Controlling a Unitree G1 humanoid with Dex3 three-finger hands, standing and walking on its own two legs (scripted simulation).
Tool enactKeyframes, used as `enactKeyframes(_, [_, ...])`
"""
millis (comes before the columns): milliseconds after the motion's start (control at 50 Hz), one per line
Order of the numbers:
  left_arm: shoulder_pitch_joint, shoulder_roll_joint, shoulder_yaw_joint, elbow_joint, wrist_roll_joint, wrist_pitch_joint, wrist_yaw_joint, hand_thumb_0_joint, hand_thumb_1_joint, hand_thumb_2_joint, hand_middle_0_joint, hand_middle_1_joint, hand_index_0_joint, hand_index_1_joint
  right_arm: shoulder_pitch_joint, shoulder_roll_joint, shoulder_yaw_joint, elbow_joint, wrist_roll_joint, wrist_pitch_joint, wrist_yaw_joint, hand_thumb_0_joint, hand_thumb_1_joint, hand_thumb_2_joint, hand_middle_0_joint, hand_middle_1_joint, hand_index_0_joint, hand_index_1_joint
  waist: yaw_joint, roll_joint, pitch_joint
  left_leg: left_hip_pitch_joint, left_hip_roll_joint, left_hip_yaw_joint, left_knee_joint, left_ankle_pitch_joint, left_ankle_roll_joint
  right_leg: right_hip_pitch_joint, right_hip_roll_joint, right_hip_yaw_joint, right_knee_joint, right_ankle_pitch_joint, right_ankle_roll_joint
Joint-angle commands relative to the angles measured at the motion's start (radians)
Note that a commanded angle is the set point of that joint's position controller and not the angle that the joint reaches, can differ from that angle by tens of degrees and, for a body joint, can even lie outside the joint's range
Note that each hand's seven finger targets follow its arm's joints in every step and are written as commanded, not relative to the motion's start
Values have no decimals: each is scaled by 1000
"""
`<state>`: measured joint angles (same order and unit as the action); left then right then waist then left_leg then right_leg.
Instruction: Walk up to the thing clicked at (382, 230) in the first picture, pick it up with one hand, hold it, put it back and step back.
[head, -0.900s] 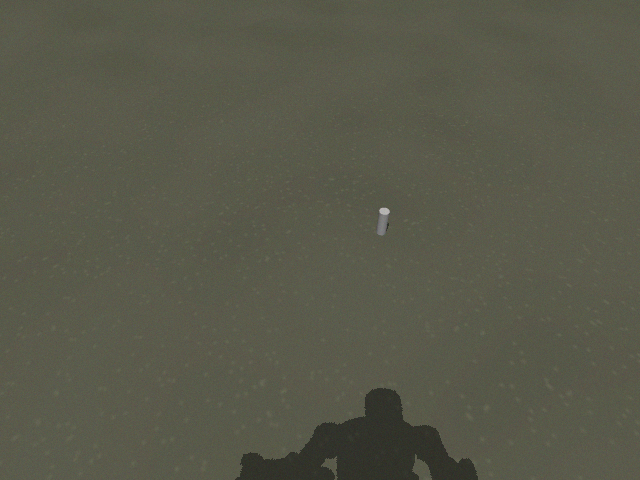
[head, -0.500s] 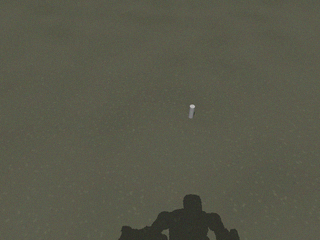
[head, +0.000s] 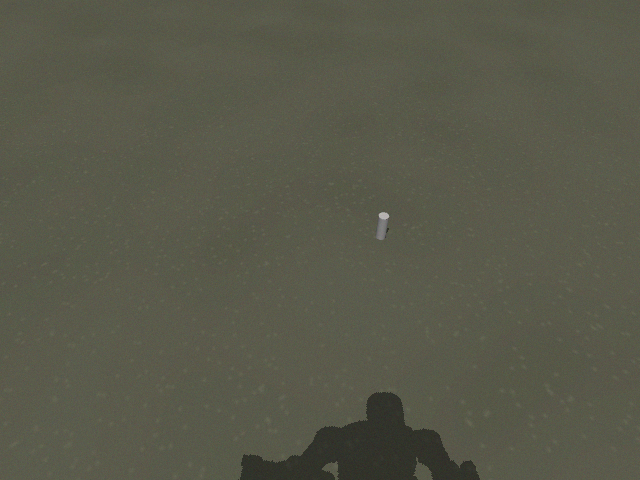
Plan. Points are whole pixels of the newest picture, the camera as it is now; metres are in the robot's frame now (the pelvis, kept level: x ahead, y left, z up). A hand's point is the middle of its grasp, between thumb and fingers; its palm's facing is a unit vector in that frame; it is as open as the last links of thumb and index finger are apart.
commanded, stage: stand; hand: left
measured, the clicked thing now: (382, 226) +1.23 -0.21 -0.72
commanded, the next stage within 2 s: walk up in 0.22 s
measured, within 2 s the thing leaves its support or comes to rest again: neither
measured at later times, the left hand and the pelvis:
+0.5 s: hand out of the picture +0.14 +0.23 -0.14, palm faces -0.15 -0.91 -0.39, open 7.4 cm; pelvis +0.05 -0.06 -0.02, yaw -8 degrees
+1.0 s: hand (249, 377) +0.33 +0.14 -0.18, palm faces -0.25 -0.91 -0.33, open 7.4 cm; pelvis +0.25 -0.12 -0.03, yaw -15 degrees
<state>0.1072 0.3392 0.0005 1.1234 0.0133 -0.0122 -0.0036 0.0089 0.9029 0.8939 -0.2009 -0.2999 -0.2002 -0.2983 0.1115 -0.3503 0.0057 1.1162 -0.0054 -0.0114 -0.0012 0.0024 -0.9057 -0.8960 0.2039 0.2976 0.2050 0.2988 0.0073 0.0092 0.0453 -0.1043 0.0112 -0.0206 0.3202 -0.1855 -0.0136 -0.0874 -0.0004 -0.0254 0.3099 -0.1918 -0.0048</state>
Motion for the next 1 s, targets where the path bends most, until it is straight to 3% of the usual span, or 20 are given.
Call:
enactKeyframes(0, [-34,216,41,-52,-4,-21,13,0,900,900,-200,-300,-200,-300,-36,-201,-34,-58,-1,-20,-10,0,-900,-900,200,300,200,300,-4,-5,-53,-1,114,-82,-42,143,35,1,-132,102,-46,144,-19])
enactKeyframes(180, [-25,214,40,-52,-4,-20,13,0,900,900,-200,-300,-200,-300,-36,-207,-36,-56,-2,-21,-12,0,-900,-900,200,300,200,300,0,-1,-72,11,115,-83,-37,166,35,6,-135,101,-39,164,-22])
enactKeyframes(200, [29,304,112,-143,20,-18,-21,0,900,900,-200,-300,-200,-300,37,-310,-111,-125,-27,-49,-1,0,-900,-900,200,300,200,300,-31,-51,-139,112,97,-63,56,-302,98,-114,-67,135,44,-288,-56])
enactKeyframes(240, [-96,254,107,-177,27,-4,-47,0,900,900,-200,-300,-200,-300,159,-357,-144,-86,-36,-60,1,0,-900,-900,200,300,200,300,-115,89,-6,246,226,-238,-69,-595,176,-538,-22,58,270,-389,-39])
enactKeyframes(280, [-126,257,111,-231,32,-6,-58,0,900,900,-200,-300,-200,-300,140,-395,-163,-130,-31,-73,1,0,-900,-900,200,300,200,300,-112,105,86,131,458,-427,-205,-531,282,-642,-78,118,572,-284,-21])
enactKeyframes(400, [50,248,121,-227,13,-13,-110,0,900,900,-200,-300,-200,-300,-10,-338,-158,-232,-47,-89,21,0,-900,-900,200,300,200,300,-1,181,46,1,293,-85,-154,-332,196,-394,-123,59,420,-180,-4])
enactKeyframes(440, [80,255,132,-220,13,-15,-111,0,900,900,-200,-300,-200,-300,-24,-333,-158,-248,-49,-85,28,0,-900,-900,200,300,200,300,13,182,32,-92,243,9,-97,-297,163,-239,-101,13,349,-114,-4])
enactKeyframes(500, [296,286,157,-151,19,-29,-88,0,900,900,-200,-300,-200,-300,-28,-291,-144,-256,-46,-65,30,0,-900,-900,200,300,200,300,110,-44,-63,-255,144,149,313,-251,121,119,-11,-74,235,6,-7])
enactKeyframes(520, [429,347,181,-124,24,-37,-67,0,900,900,-200,-300,-200,-300,12,-229,-120,-261,-44,-59,30,0,-900,-900,200,300,200,300,171,-259,-110,-392,64,187,595,-303,96,257,-20,10,180,-129,-31])
enactKeyframes(540, [459,420,202,-148,28,-40,-48,0,900,900,-200,-300,-200,-300,35,-162,-92,-291,-33,-54,36,0,-900,-900,200,300,200,300,178,-444,-59,-596,-19,146,811,-468,59,242,-191,365,9,-480,-82])
enactKeyframes(560, [350,452,191,-203,19,-41,-51,0,900,900,-200,-300,-200,-300,53,-241,-113,-295,-21,-44,37,0,-900,-900,200,300,200,300,111,-317,-25,-570,-1,39,874,-391,32,67,-362,748,-208,-749,-185])
enactKeyframes(580, [242,468,188,-246,7,-42,-53,0,900,900,-200,-300,-200,-300,53,-314,-132,-281,-23,-45,35,0,-900,-900,200,300,200,300,66,-227,55,-534,55,-8,872,-349,30,-54,-396,802,-215,-774,-239])
enactKeyframes(600, [201,441,178,-266,-2,-44,-50,0,900,900,-200,-300,-200,-300,36,-330,-136,-270,-17,-50,38,0,-900,-900,200,300,200,300,52,-154,95,-527,99,-36,874,-288,32,-102,-364,729,-196,-664,-257])
enactKeyframes(640, [161,377,158,-275,-7,-54,-40,0,900,900,-200,-300,-200,-300,113,-298,-128,-231,-2,-46,44,0,-900,-900,200,300,200,300,5,-141,89,-461,132,-37,800,-188,47,-145,-270,496,-145,-492,-194])
enactKeyframes(700, [177,342,141,-284,-8,-68,-40,0,900,900,-200,-300,-200,-300,172,-277,-130,-230,-12,-39,60,0,-900,-900,200,300,200,300,-3,-134,80,-368,117,1,669,-112,36,-215,-201,353,-121,-363,-186])
enactKeyframes(800, [208,353,143,-323,-5,-83,-40,0,900,900,-200,-300,-200,-300,67,-260,-133,-312,-28,-47,76,0,-900,-900,200,300,200,300,27,-114,79,-387,112,13,439,-65,7,-173,-212,323,-113,-331,-201])
enactKeyframes(860, [219,349,138,-337,0,-87,-40,0,900,900,-200,-300,-200,-300,26,-250,-135,-338,-25,-69,74,0,-900,-900,200,300,200,300,38,-82,50,-315,93,27,309,-19,12,-139,-204,279,-30,-142,-191])
enactKeyframes(920, [196,327,124,-350,-3,-83,-35,0,900,900,-200,-300,-200,-300,175,-251,-147,-305,-26,-88,59,0,-900,-900,200,300,200,300,-51,-29,-27,-24,30,87,179,28,31,-216,-161,195,199,121,-146])
enactKeyframes(940, [235,284,109,-355,-6,-82,-35,0,900,900,-200,-300,-200,-300,280,-294,-165,-280,-32,-97,48,0,-900,-900,200,300,200,300,-96,89,-105,155,45,39,116,-35,67,-274,-80,124,448,188,-113])
enactKeyframes(980, [303,219,86,-349,-22,-77,-23,0,900,900,-200,-300,-200,-300,339,-399,-193,-303,-41,-105,34,0,-900,-900,200,300,200,300,-95,249,-123,289,413,-589,-84,-377,205,-609,107,76,805,-296,-42])
